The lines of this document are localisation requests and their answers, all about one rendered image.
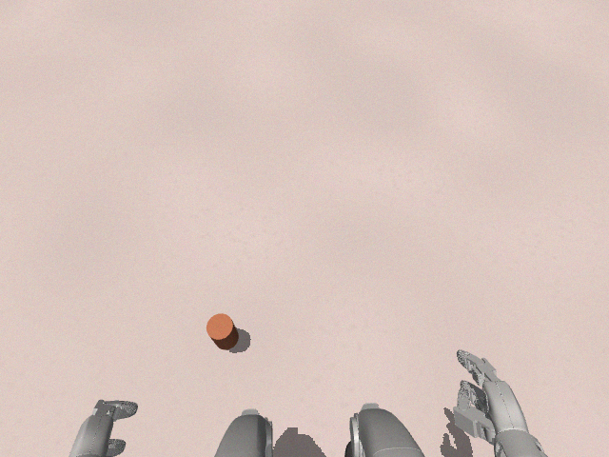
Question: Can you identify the right robot arm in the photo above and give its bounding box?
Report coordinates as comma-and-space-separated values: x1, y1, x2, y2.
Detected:
494, 429, 548, 457

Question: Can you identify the right robot hand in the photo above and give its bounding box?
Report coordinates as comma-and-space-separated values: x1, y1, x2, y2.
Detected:
453, 350, 529, 445

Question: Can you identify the can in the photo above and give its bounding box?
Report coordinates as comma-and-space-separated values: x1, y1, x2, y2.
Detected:
206, 313, 239, 349

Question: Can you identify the left robot hand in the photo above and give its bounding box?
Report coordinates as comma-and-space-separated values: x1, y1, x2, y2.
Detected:
69, 400, 138, 457

